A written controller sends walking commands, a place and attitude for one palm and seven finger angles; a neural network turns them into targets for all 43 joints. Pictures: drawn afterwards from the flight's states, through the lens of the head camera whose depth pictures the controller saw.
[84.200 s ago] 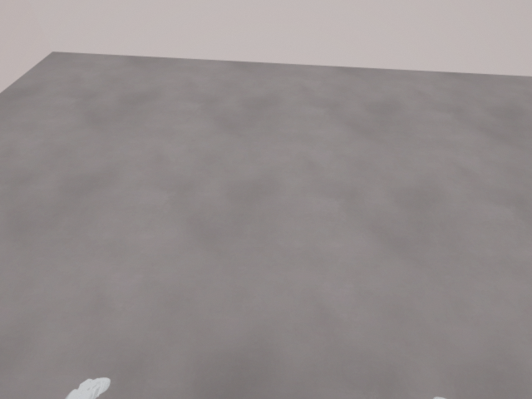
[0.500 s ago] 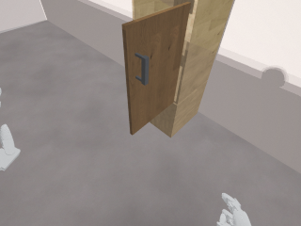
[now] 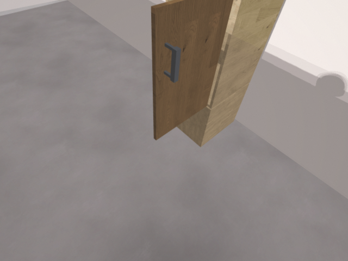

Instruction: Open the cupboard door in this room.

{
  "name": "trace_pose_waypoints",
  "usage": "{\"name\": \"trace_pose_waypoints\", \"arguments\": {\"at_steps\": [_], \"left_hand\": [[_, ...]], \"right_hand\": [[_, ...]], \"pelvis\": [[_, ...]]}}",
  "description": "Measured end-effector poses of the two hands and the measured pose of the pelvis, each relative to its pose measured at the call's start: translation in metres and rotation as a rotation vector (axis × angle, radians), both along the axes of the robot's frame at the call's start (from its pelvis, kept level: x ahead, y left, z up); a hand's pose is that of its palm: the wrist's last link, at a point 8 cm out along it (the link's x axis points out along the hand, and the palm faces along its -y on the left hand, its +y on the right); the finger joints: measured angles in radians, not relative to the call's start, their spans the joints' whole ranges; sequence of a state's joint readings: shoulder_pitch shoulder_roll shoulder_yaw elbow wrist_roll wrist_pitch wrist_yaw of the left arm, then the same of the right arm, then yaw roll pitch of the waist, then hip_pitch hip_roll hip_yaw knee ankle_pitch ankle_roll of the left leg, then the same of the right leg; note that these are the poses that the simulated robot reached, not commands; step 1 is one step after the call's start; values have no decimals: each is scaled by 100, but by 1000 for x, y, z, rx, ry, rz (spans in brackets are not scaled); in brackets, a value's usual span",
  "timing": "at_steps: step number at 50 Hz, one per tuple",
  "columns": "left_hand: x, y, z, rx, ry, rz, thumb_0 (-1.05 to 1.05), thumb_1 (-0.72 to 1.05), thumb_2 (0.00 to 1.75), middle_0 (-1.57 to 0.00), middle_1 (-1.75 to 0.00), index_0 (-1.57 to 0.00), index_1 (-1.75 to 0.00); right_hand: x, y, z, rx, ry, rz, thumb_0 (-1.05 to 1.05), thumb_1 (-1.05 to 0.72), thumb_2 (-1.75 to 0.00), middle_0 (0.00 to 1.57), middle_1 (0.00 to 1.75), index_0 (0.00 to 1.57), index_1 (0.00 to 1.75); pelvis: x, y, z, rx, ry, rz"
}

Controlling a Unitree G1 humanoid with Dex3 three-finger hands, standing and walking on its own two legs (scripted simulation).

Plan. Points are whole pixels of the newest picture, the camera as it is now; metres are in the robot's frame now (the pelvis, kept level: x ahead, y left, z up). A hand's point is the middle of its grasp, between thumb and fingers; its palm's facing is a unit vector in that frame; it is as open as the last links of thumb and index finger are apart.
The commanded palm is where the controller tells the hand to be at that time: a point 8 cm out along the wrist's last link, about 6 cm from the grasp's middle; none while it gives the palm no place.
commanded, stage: let the arm hang, fingers relaxed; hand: left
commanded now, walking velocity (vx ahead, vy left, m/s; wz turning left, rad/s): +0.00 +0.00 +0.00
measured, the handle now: (171, 62) +0.69 +0.05 +0.08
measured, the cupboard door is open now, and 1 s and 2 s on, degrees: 91 91 91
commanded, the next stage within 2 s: look to check the result in 0.74 s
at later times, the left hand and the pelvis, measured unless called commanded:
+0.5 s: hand out of the picture +0.01 +0.19 -0.16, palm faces +0.03 -0.98 -0.20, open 7.4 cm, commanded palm none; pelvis +0.00 +0.02 +0.01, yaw -2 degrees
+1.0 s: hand out of the picture +0.01 +0.21 -0.16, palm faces +0.03 -0.98 -0.19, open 7.4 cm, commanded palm none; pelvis +0.02 +0.04 +0.01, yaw -2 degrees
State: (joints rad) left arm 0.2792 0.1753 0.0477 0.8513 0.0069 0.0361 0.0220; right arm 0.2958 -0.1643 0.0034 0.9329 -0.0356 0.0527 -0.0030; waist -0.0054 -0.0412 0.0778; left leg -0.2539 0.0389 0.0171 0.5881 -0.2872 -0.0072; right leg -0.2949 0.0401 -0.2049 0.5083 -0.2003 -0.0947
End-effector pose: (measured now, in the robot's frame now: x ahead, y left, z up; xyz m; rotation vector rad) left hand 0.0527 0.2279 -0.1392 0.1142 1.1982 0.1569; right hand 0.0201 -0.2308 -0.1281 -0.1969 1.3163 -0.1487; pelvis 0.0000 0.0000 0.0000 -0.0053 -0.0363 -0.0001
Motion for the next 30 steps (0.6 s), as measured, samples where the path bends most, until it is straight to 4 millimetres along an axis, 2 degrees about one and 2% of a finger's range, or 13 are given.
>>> {"name": "trace_pose_waypoints", "arguments": {"at_steps": [5, 9, 12, 16, 23, 30], "left_hand": [[-38, 11, 7, 26, 113, 15, -2, 98, 89, -20, -30, -20, -30], [-61, 19, 16, 62, 184, 20, -1, 95, 89, -20, -29, -20, -30], [-69, 23, 19, 80, 216, 23, 0, 93, 89, -20, -29, -20, -30], [-68, 24, 17, 79, 223, 21, 0, 92, 89, -19, -29, -19, -30], [-50, 12, 11, 31, 178, 3, 1, 91, 89, -19, -29, -19, -30], [-49, 12, 7, 14, 186, 1, 2, 94, 89, -20, -29, -20, -30]], "right_hand": [[-38, 5, -4, 18, 101, -31, 1, -91, -89, 20, 30, 20, 29], [-52, 16, -12, 61, 122, -60, 1, -91, -89, 20, 30, 20, 29], [-61, 26, -15, 89, 133, -81, 1, -91, -89, 20, 30, 20, 29], [-76, 40, -16, 112, 157, -100, 1, -91, -89, 20, 30, 20, 29], [-100, 61, -15, 134, 212, -123, 1, -91, -89, 20, 30, 20, 29], [-109, 74, -12, 135, 233, -140, 1, -91, -89, 20, 30, 20, 29]], "pelvis": [[0, 3, 7, 6, 5, -3], [0, 7, 10, 12, 3, -11], [-1, 8, 11, 13, 6, -16], [-2, 10, 11, 11, 9, -22], [-3, 16, 11, 10, 13, -29], [-2, 23, 11, 14, 14, -31]]}}
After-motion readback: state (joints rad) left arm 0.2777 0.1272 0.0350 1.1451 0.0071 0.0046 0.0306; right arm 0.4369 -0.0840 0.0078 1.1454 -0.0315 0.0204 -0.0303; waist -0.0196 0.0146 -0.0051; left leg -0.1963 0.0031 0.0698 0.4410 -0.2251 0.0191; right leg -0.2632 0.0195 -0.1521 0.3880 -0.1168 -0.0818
